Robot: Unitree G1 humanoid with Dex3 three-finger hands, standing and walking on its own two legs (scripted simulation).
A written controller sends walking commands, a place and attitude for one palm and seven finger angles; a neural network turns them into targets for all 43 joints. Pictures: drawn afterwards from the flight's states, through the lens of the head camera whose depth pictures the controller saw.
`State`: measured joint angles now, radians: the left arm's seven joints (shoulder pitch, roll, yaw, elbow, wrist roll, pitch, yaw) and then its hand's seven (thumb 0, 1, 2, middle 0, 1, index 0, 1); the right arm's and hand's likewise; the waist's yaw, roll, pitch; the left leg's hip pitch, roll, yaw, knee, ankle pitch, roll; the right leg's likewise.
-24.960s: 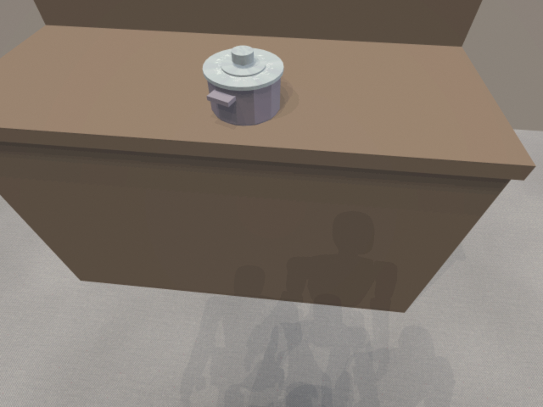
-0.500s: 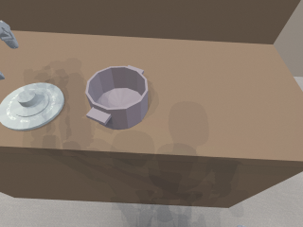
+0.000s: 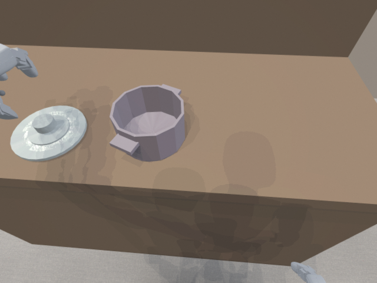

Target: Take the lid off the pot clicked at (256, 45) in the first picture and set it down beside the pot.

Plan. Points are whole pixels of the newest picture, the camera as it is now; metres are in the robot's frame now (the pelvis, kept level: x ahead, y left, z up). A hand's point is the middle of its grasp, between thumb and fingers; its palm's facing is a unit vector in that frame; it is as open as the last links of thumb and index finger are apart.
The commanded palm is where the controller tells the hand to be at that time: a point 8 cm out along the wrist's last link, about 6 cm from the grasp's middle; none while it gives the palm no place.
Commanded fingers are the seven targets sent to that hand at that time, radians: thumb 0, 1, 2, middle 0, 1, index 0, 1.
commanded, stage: draw the hand back to the body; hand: left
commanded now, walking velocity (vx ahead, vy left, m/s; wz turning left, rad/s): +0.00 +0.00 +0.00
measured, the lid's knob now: (44, 123) +0.45 +0.36 +0.08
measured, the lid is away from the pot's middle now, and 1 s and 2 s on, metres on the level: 0.25 0.25 0.25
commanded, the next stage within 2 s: step back with the hand held close in 1.80 s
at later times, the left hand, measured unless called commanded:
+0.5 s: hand (25, 70) +0.37 +0.25 +0.27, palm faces +0.52 -0.82 -0.24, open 10.2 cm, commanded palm +0.31 +0.29 +0.27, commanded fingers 0.00 0.37 0.88 -0.33 -0.49 -0.33 -0.49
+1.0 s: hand (22, 109) +0.30 +0.23 +0.26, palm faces +0.52 -0.82 -0.24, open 7.9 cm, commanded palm +0.25 +0.26 +0.26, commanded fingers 0.00 0.90 0.90 -0.20 -0.30 -0.20 -0.30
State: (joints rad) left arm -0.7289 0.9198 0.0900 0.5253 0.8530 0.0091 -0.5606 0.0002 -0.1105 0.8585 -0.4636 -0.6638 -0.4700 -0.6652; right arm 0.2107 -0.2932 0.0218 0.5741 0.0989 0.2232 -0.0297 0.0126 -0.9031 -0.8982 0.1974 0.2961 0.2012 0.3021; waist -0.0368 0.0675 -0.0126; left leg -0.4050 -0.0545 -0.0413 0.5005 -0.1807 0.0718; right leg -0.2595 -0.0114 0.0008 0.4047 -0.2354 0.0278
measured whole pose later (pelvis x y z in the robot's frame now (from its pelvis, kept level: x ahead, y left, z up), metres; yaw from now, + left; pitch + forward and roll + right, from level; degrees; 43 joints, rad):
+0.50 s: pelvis +0.03 -0.05 +0.01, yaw -3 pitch -2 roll -1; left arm -0.32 0.56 0.48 0.16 -0.08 -0.09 0.07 0.00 0.12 0.87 -0.40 -0.58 -0.40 -0.58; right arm 0.22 -0.28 0.02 0.68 0.06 -0.05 -0.06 0.01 -0.90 -0.90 0.20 0.30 0.20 0.30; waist 0.00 0.05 0.03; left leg -0.17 0.00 -0.01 0.42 -0.22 0.01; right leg -0.06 0.04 0.04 0.35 -0.26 -0.02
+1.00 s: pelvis +0.02 -0.06 +0.01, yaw -3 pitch -4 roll +0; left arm -0.04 0.46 0.50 -0.16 -0.14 -0.10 0.07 0.01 0.74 0.89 -0.24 -0.35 -0.25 -0.35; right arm 0.15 -0.25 0.01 0.68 0.04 -0.06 -0.08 0.02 -0.90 -0.90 0.20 0.30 0.19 0.30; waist 0.05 0.06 0.05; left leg -0.12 0.02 -0.01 0.40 -0.21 -0.01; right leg -0.02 0.05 0.04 0.35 -0.26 -0.03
